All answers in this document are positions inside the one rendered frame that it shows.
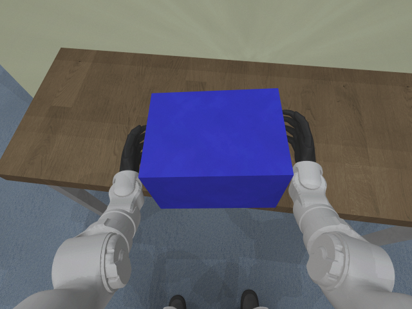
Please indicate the robot left upper arm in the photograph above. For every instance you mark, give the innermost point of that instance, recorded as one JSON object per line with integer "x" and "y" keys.
{"x": 87, "y": 271}

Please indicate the right robot forearm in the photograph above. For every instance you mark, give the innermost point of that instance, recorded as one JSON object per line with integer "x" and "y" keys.
{"x": 312, "y": 210}

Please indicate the left robot foot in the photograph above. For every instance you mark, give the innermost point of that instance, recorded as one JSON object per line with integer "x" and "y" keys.
{"x": 178, "y": 302}

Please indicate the table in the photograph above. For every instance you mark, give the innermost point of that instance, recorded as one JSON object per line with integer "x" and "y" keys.
{"x": 73, "y": 133}

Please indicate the carton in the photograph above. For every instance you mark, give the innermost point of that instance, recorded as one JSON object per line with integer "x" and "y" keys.
{"x": 216, "y": 149}

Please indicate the robot left hand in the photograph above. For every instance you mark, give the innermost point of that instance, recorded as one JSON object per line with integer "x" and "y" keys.
{"x": 131, "y": 154}

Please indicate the robot foot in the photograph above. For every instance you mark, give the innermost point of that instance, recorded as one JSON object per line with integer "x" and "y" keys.
{"x": 178, "y": 302}
{"x": 249, "y": 300}

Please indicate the left robot forearm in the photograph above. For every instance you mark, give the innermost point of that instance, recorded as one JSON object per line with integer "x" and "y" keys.
{"x": 122, "y": 215}

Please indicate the robot right upper arm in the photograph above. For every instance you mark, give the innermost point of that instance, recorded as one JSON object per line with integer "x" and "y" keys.
{"x": 354, "y": 274}

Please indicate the right robot foot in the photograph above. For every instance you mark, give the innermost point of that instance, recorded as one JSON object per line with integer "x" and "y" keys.
{"x": 249, "y": 300}

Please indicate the robot right hand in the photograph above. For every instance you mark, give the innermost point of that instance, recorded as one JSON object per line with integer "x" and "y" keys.
{"x": 302, "y": 140}

